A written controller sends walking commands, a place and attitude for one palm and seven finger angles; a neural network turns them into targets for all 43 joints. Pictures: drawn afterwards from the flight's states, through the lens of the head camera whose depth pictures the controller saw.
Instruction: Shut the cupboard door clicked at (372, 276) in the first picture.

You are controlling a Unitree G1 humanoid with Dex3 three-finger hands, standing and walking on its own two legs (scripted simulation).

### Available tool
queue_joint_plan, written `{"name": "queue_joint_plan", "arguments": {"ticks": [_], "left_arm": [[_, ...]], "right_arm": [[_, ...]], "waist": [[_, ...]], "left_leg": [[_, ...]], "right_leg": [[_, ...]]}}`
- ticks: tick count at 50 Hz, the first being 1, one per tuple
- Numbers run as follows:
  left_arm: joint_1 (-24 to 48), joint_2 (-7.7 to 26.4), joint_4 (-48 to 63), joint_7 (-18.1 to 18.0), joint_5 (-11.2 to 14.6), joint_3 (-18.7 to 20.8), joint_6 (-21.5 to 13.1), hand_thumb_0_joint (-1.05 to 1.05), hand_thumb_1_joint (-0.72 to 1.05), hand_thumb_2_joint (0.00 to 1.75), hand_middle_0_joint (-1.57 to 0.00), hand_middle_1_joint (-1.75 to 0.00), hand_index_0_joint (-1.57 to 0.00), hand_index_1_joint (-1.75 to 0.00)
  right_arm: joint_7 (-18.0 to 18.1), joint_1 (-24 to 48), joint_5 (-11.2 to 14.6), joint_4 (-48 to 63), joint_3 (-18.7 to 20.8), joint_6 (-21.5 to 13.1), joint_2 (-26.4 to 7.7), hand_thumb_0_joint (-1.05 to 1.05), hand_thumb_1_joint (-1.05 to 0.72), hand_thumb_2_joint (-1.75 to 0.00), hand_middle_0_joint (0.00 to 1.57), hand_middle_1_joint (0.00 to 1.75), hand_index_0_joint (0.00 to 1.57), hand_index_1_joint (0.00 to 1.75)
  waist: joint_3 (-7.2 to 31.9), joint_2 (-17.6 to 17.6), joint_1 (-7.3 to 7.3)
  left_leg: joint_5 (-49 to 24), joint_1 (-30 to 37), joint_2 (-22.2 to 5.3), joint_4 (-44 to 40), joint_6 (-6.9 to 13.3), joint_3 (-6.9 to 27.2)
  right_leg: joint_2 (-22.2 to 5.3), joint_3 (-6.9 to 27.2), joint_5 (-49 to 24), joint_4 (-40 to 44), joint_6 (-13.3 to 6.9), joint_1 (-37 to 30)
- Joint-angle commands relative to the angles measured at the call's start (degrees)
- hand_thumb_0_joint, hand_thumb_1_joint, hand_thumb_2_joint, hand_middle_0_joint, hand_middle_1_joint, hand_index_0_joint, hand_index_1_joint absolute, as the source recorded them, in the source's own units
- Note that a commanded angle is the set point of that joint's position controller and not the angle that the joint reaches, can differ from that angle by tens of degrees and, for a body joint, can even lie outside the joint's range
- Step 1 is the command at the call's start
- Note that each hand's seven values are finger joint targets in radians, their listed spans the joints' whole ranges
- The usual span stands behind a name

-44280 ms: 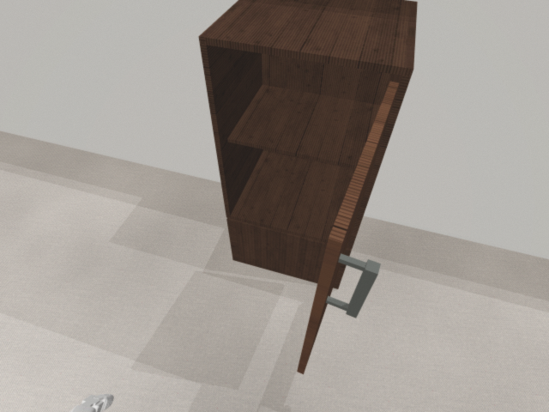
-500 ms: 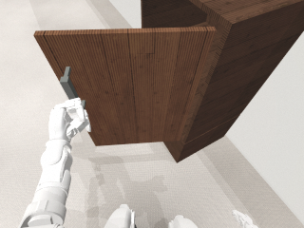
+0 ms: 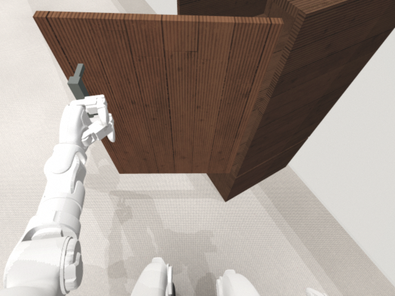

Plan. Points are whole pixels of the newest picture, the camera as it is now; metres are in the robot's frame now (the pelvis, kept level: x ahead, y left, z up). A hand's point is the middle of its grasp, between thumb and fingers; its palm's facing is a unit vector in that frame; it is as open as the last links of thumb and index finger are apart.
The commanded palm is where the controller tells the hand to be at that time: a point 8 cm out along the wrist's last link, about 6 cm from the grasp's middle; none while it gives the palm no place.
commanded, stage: push the door shut along its arc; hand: left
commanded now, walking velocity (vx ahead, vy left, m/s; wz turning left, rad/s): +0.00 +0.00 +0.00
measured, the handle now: (90, 101) +0.51 +0.23 +0.06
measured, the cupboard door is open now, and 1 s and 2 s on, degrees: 61 47 33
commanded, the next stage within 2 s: pull the fist back off the door in 1.32 s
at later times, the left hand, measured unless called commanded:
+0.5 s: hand (128, 100) +0.50 +0.15 +0.07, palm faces -0.18 -0.98 -0.02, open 3.1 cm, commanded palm +0.50 +0.20 +0.06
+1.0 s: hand (138, 82) +0.56 +0.14 +0.07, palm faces -0.28 -0.96 -0.02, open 3.2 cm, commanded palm +0.57 +0.16 +0.06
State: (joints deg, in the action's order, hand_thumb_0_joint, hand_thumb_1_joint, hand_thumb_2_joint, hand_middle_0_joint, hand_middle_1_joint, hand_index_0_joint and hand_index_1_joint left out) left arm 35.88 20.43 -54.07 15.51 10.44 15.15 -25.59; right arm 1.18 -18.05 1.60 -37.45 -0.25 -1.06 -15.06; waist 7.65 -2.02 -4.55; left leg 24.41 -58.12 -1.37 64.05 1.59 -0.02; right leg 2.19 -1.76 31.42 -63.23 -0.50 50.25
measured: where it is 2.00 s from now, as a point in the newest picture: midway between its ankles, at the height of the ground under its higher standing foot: outside the picture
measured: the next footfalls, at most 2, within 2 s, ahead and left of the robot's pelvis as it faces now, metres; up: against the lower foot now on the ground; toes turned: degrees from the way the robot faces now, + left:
none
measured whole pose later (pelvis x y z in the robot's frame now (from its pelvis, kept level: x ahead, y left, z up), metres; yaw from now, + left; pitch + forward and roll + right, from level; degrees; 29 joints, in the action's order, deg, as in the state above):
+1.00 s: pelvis +0.00 +0.00 -0.03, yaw -2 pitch +28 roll -5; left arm 68.1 34.9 -73.8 24.7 3.7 17.1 -16.8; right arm 0.0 -21.0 0.4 -38.2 -2.3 -1.0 -15.8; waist 7.1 -3.3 -12.9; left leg 26.4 -74.5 -3.0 72.6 1.7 1.9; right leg 4.0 -3.4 32.6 -69.8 -0.6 65.4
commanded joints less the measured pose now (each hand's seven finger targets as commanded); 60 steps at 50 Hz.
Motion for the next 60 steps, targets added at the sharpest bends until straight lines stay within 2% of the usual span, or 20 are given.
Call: {"name": "queue_joint_plan", "arguments": {"ticks": [1,4,6,8,12,13,14,17,25,27,33,36,41,42,44,46,49,51,52,60], "left_arm": [[28.74,11.66,8.18,1.54,0.20,1.99,-4.03,0.00,0.90,0.90,-1.30,-1.50,-1.30,-1.50],[31.87,10.40,6.81,2.26,-0.46,0.32,-3.97,0.00,0.90,0.90,-1.30,-1.50,-1.30,-1.50],[34.02,11.87,5.83,2.52,-0.59,1.31,-3.96,0.00,0.90,0.90,-1.30,-1.50,-1.30,-1.50],[35.39,13.30,2.64,2.85,-0.94,2.05,-3.26,0.00,0.90,0.90,-1.30,-1.50,-1.30,-1.50],[37.76,17.04,0.86,3.12,-1.73,4.71,-2.97,0.00,0.90,0.90,-1.30,-1.50,-1.30,-1.50],[39.24,16.23,0.97,3.21,-1.80,3.82,-2.71,0.00,0.90,0.90,-1.30,-1.50,-1.30,-1.50],[39.10,17.27,0.62,3.31,-2.04,4.73,-2.62,0.00,0.90,0.90,-1.30,-1.50,-1.30,-1.50],[40.34,17.55,1.81,3.98,-2.48,4.55,-2.81,0.00,0.90,0.90,-1.30,-1.50,-1.30,-1.50],[45.02,21.07,-3.43,5.41,-3.52,5.65,0.00,0.00,0.90,0.90,-1.30,-1.50,-1.30,-1.50],[47.94,22.46,-1.80,5.81,-3.73,6.17,-0.67,0.00,0.90,0.90,-1.30,-1.50,-1.30,-1.50],[50.24,24.72,-4.67,7.22,-4.50,6.88,1.62,0.00,0.90,0.90,-1.30,-1.50,-1.30,-1.50],[53.26,21.66,-4.06,7.97,-4.48,4.06,2.22,0.00,0.90,0.90,-1.30,-1.50,-1.30,-1.50],[57.60,21.46,-4.33,8.74,-4.59,3.05,3.53,0.00,0.90,0.90,-1.30,-1.50,-1.30,-1.50],[57.75,23.88,-5.19,8.90,-4.79,4.72,3.79,0.00,0.90,0.90,-1.30,-1.50,-1.30,-1.50],[59.33,24.08,-5.08,9.32,-5.15,4.06,4.40,0.00,0.90,0.90,-1.30,-1.50,-1.30,-1.50],[61.19,22.46,-6.71,9.62,-5.28,2.28,4.93,0.00,0.90,0.90,-1.30,-1.50,-1.30,-1.50],[64.54,25.40,-7.65,9.83,-6.05,3.14,5.62,0.00,0.90,0.90,-1.30,-1.50,-1.30,-1.50],[65.42,22.58,-8.05,10.24,-6.15,1.19,6.12,0.00,0.90,0.90,-1.30,-1.50,-1.30,-1.50],[66.69,24.90,-7.36,10.35,-6.17,2.57,6.03,0.00,0.90,0.90,-1.30,-1.50,-1.30,-1.50],[71.58,21.46,-10.01,10.10,-8.05,-0.63,9.14,0.00,0.90,0.90,-1.30,-1.50,-1.30,-1.50]], "right_arm": [[0.53,-5.31,-0.17,4.10,3.59,-1.66,-9.77,0.00,-0.90,-0.90,0.20,0.30,0.20,0.30],[0.27,-5.82,-0.31,3.63,3.66,-1.48,-9.74,0.00,-0.90,-0.90,0.20,0.30,0.20,0.30],[0.19,-6.76,-0.50,3.29,3.70,-1.45,-10.15,0.00,-0.90,-0.90,0.20,0.30,0.20,0.30],[0.17,-7.22,-0.47,2.92,3.52,-1.14,-10.42,0.00,-0.90,-0.90,0.20,0.30,0.20,0.30],[-0.10,-8.28,-0.74,2.83,3.49,-0.99,-11.02,0.00,-0.90,-0.90,0.20,0.30,0.20,0.30],[-0.24,-8.42,-0.79,2.94,3.42,-0.93,-10.88,0.00,-0.90,-0.90,0.20,0.30,0.20,0.30],[-0.38,-8.67,-0.88,3.04,3.40,-0.82,-10.87,0.00,-0.90,-0.90,0.20,0.30,0.20,0.30],[-0.71,-9.45,-0.99,3.29,3.52,-0.61,-10.93,0.00,-0.90,-0.90,0.20,0.30,0.20,0.30],[-0.96,-10.98,-0.82,3.30,2.97,0.30,-11.26,0.00,-0.90,-0.90,0.20,0.30,0.20,0.30],[-0.94,-11.50,-0.97,3.03,2.98,0.08,-11.43,0.00,-0.90,-0.90,0.20,0.30,0.20,0.30],[-1.06,-12.94,-1.13,2.64,2.69,0.29,-11.75,0.00,-0.90,-0.90,0.20,0.30,0.20,0.30],[-1.14,-13.51,-1.14,2.70,2.69,0.17,-11.47,0.00,-0.90,-0.90,0.20,0.30,0.20,0.30],[-1.00,-14.32,-1.39,1.66,2.76,-0.22,-11.80,0.00,-0.90,-0.90,0.20,0.30,0.20,0.30],[-0.83,-14.30,-1.27,1.38,2.77,-0.22,-12.16,0.00,-0.90,-0.90,0.20,0.30,0.20,0.30],[-0.81,-14.44,-1.37,1.25,2.58,-0.39,-12.04,0.00,-0.90,-0.90,0.20,0.30,0.20,0.30],[-0.73,-14.52,-1.40,0.97,2.25,-0.72,-11.81,0.00,-0.90,-0.90,0.20,0.30,0.20,0.30],[-0.40,-14.98,-1.47,0.47,2.05,-1.17,-12.29,0.00,-0.90,-0.90,0.20,0.30,0.20,0.30],[-0.57,-14.95,-1.77,0.30,2.04,-1.62,-11.98,0.00,-0.90,-0.90,0.20,0.30,0.20,0.30],[-0.43,-15.18,-1.78,0.06,2.11,-1.79,-12.42,0.00,-0.90,-0.90,0.20,0.30,0.20,0.30],[-0.48,-16.17,-2.42,-1.24,1.98,-2.46,-12.47,0.00,-0.90,-0.90,0.20,0.30,0.20,0.30]], "waist": [[21.78,-2.41,-3.03],[23.47,-4.10,-3.57],[24.50,-4.94,-3.99],[23.60,-2.70,-4.62],[25.71,-5.01,-4.40],[25.96,-4.88,-5.21],[26.79,-5.81,-4.48],[29.68,-6.75,-4.79],[26.29,-4.56,-7.12],[29.30,-7.85,-6.96],[30.01,-7.64,-7.98],[30.33,-8.91,-9.20],[31.39,-8.91,-10.62],[32.02,-8.64,-10.31],[31.87,-9.38,-10.65],[30.35,-10.39,-11.71],[30.50,-10.61,-12.18],[30.95,-13.05,-12.69],[32.22,-13.26,-12.58],[31.63,-14.90,-14.76]], "left_leg": [[-11.00,25.32,-0.21,-5.95,0.25,4.34],[-11.55,26.66,-0.41,-5.67,0.04,4.91],[-12.14,27.42,-0.46,-5.30,0.13,5.46],[-10.79,24.99,-0.62,-4.97,0.25,5.46],[-11.60,25.53,-0.86,-4.38,0.07,6.10],[-12.11,25.38,-0.86,-4.01,0.27,5.95],[-12.97,25.07,-0.79,-3.69,0.17,5.74],[-16.25,26.98,-0.95,-2.83,0.11,5.94],[-13.42,20.41,-0.94,-0.97,0.89,5.03],[-15.92,23.22,-1.14,-0.43,0.60,5.67],[-17.97,21.78,-1.30,1.42,0.94,5.50],[-18.42,23.12,-1.16,1.91,1.08,5.97],[-19.04,23.76,-1.22,2.82,1.25,6.38],[-18.82,22.89,-1.45,3.24,1.16,6.29],[-18.69,22.04,-1.34,3.67,1.26,6.09],[-18.31,21.90,-1.26,4.05,1.39,6.28],[-17.17,20.40,-1.59,4.77,1.40,6.46],[-18.49,22.40,-1.47,5.23,1.28,6.77],[-19.20,23.06,-1.78,5.46,1.12,7.11],[-18.31,23.67,-2.06,6.72,0.99,8.41]], "right_leg": [[0.67,0.85,-14.29,9.38,-1.28,2.85],[0.63,0.64,-13.85,8.77,-1.36,4.63],[0.84,0.31,-13.48,8.29,-1.57,5.86],[0.79,0.54,-12.72,8.34,-1.37,6.05],[0.88,0.25,-12.33,7.19,-1.70,7.62],[0.96,0.33,-12.78,7.10,-1.51,7.82],[0.93,0.52,-13.43,6.89,-1.61,7.11],[1.10,0.35,-15.69,5.97,-1.62,7.50],[1.53,1.04,-14.94,6.19,-1.23,7.73],[1.48,0.85,-15.89,5.17,-1.52,9.06],[1.79,0.73,-17.69,4.55,-1.45,9.50],[1.97,0.38,-17.13,4.32,-1.55,11.96],[2.21,0.11,-17.11,4.28,-1.59,13.57],[2.20,0.32,-17.14,4.08,-1.52,13.33],[2.31,0.33,-17.23,3.90,-1.55,13.26],[2.43,-0.04,-16.19,3.78,-1.67,15.38],[2.49,0.02,-14.96,3.39,-1.67,16.16],[2.62,-0.56,-14.99,2.83,-1.99,18.41],[2.59,-0.64,-15.24,2.46,-1.91,18.70],[2.88,-1.72,-13.33,1.39,-2.09,24.32]]}}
